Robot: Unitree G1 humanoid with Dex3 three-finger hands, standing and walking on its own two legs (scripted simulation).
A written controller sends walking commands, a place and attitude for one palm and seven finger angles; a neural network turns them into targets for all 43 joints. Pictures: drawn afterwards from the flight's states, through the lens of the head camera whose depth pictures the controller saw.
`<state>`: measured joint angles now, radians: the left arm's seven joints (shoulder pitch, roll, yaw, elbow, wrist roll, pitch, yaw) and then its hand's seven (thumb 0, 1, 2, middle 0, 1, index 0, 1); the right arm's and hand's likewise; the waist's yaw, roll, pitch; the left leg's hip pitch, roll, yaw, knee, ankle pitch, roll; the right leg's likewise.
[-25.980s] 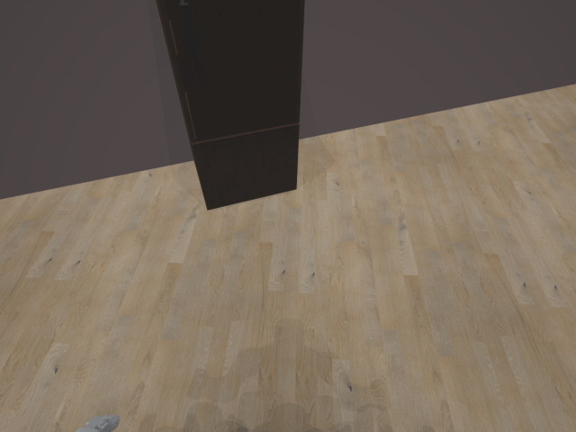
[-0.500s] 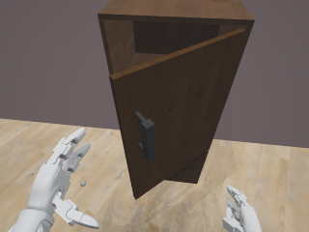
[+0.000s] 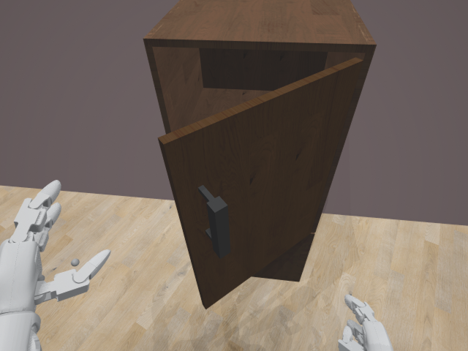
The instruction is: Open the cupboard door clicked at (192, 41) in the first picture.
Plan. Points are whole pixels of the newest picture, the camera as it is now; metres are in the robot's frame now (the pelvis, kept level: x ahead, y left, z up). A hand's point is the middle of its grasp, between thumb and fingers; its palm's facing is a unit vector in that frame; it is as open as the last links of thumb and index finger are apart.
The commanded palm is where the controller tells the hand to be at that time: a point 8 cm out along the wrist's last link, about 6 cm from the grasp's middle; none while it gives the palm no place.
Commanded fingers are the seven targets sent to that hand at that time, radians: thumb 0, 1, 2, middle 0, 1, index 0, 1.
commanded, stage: draw the hand back to the body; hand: left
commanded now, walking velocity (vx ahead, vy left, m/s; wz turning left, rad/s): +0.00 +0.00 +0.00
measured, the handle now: (213, 221) +0.31 +0.08 +0.07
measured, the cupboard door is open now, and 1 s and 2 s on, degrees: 43 43 43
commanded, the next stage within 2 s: step back with the hand held close in 0.58 s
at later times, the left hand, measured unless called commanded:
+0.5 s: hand (70, 253) +0.19 +0.24 +0.15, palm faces +0.44 -0.81 -0.39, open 7.5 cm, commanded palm +0.14 +0.28 +0.17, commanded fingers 0.00 0.90 0.90 -0.20 -0.30 -0.20 -0.30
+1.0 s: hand (60, 264) +0.18 +0.25 +0.14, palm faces +0.31 -0.81 -0.50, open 7.4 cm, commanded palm +0.12 +0.30 +0.18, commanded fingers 0.00 0.90 0.90 -0.20 -0.30 -0.20 -0.30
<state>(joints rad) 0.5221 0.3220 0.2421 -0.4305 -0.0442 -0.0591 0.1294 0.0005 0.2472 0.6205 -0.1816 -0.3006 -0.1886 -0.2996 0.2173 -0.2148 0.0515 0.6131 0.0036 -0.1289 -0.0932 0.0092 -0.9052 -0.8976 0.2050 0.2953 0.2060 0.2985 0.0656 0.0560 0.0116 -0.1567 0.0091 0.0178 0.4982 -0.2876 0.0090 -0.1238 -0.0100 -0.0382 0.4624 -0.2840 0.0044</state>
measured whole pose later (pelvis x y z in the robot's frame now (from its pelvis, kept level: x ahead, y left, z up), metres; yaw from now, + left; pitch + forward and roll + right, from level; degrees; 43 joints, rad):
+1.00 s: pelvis -0.03 +0.00 +0.00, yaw -2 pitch +0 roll -1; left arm 0.56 0.39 0.36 -0.45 -0.04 -0.13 0.11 0.02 0.89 0.90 -0.21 -0.30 -0.21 -0.30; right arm 0.15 -0.24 -0.01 0.56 0.02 0.00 -0.08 0.01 -0.91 -0.90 0.20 0.30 0.21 0.30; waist 0.01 0.04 0.06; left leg -0.23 0.02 0.05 0.46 -0.22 0.01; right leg -0.21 0.00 -0.01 0.41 -0.19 0.01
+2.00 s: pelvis -0.24 +0.00 -0.01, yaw -3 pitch +2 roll +1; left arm 0.58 0.44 0.44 -0.52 -0.04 -0.20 0.14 0.01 0.88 0.90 -0.21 -0.30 -0.22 -0.30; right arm 0.21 -0.19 0.04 0.65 0.01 -0.10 -0.07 0.01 -0.91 -0.90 0.21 0.30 0.21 0.30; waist 0.03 -0.06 -0.04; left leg -0.42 -0.04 0.07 0.67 -0.21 0.01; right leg -0.10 0.03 0.00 0.52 -0.40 -0.02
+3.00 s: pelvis -0.31 +0.04 +0.00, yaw -2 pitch +0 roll +0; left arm 0.57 0.37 0.39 -0.46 -0.03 -0.21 0.14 0.01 0.89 0.90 -0.21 -0.30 -0.22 -0.30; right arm 0.20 -0.19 0.02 0.63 0.00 -0.10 -0.05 0.01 -0.91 -0.90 0.21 0.30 0.21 0.30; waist 0.00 0.02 0.04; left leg -0.23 0.04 0.03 0.55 -0.31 -0.01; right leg -0.24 -0.01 -0.06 0.54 -0.29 -0.02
